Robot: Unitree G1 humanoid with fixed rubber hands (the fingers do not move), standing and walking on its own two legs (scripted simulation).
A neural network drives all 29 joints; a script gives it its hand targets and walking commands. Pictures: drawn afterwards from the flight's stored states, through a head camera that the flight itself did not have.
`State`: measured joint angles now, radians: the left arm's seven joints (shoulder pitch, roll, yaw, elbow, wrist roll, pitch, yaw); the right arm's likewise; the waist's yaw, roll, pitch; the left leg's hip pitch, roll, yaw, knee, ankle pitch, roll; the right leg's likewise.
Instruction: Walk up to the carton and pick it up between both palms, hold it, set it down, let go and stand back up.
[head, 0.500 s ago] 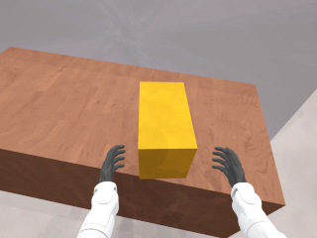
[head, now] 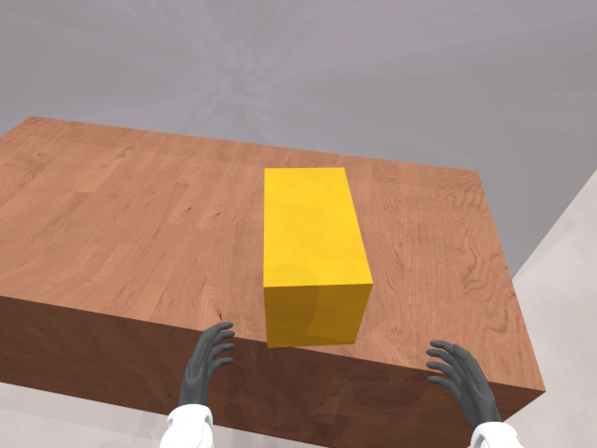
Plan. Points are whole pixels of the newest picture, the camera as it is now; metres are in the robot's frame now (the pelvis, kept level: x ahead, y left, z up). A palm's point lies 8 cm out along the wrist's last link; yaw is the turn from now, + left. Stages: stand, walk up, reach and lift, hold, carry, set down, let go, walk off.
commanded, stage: set down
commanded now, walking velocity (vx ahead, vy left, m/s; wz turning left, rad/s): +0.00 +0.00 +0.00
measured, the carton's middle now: (307, 252) +0.49 -0.02 -0.05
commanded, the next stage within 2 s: let go in 1.06 s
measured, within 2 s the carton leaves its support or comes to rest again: neither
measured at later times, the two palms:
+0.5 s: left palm (145, 420) +0.20 +0.21 -0.05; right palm (458, 439) +0.17 -0.21 -0.06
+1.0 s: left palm out of the picture +0.15 +0.24 -0.07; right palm out of the picture +0.16 -0.19 -0.07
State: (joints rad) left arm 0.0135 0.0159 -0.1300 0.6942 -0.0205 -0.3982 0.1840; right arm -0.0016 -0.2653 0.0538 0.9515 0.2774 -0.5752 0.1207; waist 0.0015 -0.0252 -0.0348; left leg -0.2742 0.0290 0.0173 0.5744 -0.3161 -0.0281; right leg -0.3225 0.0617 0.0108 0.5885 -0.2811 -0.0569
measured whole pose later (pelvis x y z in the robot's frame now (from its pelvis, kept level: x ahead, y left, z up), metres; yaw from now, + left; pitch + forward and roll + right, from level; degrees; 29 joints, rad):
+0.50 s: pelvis +0.02 +0.02 +0.01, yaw -1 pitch -2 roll +0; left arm 0.17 0.15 -0.11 0.60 -0.05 -0.23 0.14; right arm 0.14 -0.18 -0.02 0.86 0.12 -0.45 0.09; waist -0.01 -0.01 0.02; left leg -0.15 0.02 0.03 0.50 -0.32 -0.01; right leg -0.20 0.05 0.03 0.50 -0.27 -0.04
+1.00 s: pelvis +0.02 +0.02 +0.01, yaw +1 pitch -5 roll -1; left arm 0.26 0.18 -0.02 0.52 0.02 0.02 0.07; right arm 0.20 -0.16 -0.01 0.82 0.04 -0.28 0.04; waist 0.02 -0.04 0.09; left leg -0.04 0.01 0.02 0.39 -0.27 0.00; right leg -0.06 0.04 0.01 0.37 -0.22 -0.03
